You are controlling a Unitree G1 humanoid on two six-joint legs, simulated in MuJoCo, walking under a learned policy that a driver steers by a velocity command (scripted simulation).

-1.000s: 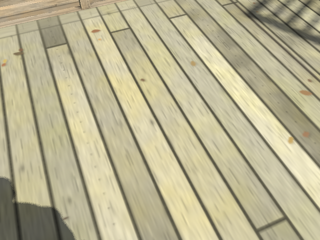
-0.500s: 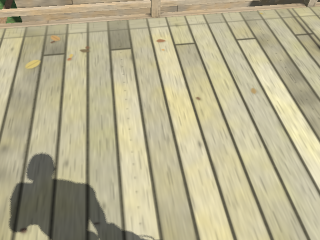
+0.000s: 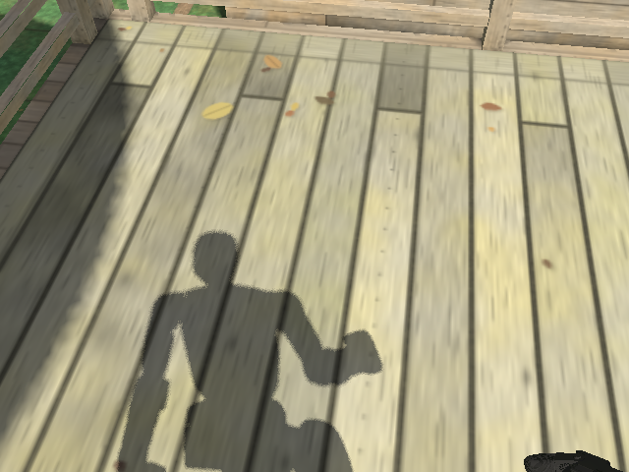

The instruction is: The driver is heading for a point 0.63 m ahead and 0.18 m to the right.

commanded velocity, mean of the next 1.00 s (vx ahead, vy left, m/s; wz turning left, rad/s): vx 0.46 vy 0.00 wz -0.28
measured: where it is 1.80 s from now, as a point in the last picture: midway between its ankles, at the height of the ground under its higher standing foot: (395, 390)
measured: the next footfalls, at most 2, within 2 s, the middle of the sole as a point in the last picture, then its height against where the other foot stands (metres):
left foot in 0.04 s outside the picture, level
right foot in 0.58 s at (394, 468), level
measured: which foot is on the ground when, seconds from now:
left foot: up 0.00-0.02, down 0.04-0.60, up 0.62-1.00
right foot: down 0.00-0.06, up 0.08-0.56, down 0.58-1.00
